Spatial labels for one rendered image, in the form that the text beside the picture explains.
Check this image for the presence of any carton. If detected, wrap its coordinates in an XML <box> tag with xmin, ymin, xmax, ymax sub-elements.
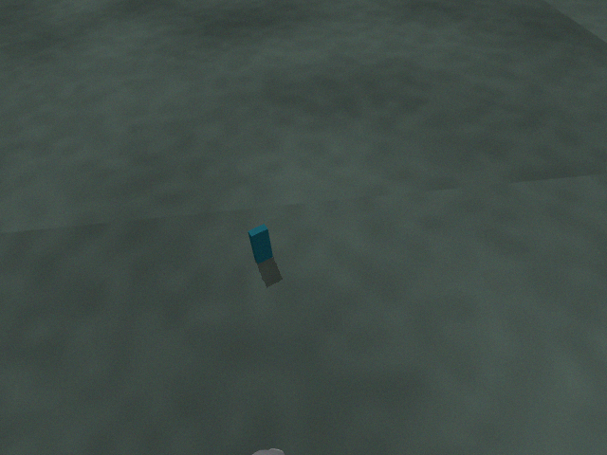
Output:
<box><xmin>248</xmin><ymin>224</ymin><xmax>273</xmax><ymax>264</ymax></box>

